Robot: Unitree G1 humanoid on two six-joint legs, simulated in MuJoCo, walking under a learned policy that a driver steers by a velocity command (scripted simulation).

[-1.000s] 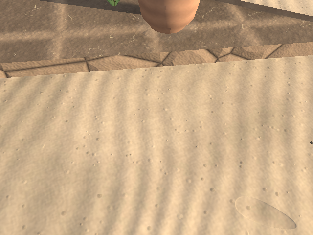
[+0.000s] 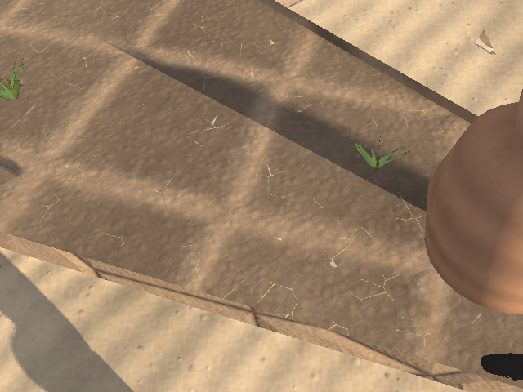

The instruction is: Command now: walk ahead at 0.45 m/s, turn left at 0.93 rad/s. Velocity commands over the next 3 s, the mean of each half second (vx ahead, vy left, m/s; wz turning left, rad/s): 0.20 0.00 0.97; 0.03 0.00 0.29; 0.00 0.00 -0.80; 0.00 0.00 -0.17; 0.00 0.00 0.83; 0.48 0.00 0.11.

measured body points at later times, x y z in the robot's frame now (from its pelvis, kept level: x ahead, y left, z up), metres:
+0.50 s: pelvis +0.22 -0.04 +0.00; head +0.26 -0.01 +0.45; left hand +0.29 +0.28 -0.10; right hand +0.43 -0.27 -0.11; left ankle +0.24 +0.03 -0.73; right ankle +0.37 -0.16 -0.69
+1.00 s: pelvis +0.26 -0.07 +0.01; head +0.30 -0.05 +0.46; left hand +0.17 +0.23 -0.10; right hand +0.56 -0.17 -0.09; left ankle +0.15 +0.03 -0.72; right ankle +0.36 -0.14 -0.73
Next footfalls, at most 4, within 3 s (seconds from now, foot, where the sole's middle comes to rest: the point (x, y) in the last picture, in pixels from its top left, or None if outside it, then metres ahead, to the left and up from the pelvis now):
0.10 left None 0.28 0.04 -0.77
0.60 right None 0.39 -0.11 -0.77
1.04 left None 0.20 0.04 -0.77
1.46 right None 0.32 -0.17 -0.77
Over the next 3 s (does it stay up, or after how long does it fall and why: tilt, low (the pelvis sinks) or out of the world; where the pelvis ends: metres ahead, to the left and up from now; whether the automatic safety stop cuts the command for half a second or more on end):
stays up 0.36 0.07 -0.01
